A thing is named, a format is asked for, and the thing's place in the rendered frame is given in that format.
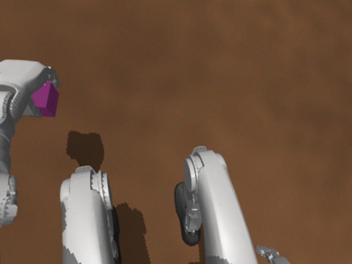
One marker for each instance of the left robot hand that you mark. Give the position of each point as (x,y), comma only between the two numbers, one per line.
(30,76)

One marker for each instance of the left robot arm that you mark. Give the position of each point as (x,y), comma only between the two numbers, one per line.
(13,101)

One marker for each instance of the right robot hand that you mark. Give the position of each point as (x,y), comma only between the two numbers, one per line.
(271,255)

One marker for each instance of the left robot foot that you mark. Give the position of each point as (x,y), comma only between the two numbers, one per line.
(118,258)

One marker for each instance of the right robot foot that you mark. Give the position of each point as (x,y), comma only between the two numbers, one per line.
(180,206)

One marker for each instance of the cube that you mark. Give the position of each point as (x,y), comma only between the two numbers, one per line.
(46,99)

